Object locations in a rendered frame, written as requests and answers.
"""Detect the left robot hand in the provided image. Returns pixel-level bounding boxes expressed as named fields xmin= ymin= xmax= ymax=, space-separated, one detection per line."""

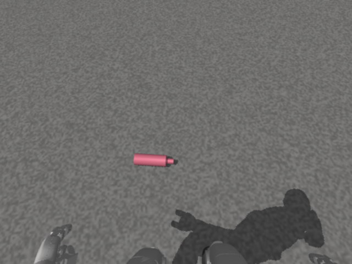
xmin=34 ymin=224 xmax=78 ymax=264

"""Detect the bottle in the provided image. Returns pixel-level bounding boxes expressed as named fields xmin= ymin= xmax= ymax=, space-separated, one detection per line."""
xmin=134 ymin=153 xmax=174 ymax=167

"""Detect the right robot hand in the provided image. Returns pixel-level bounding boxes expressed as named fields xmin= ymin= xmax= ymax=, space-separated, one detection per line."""
xmin=309 ymin=253 xmax=337 ymax=264

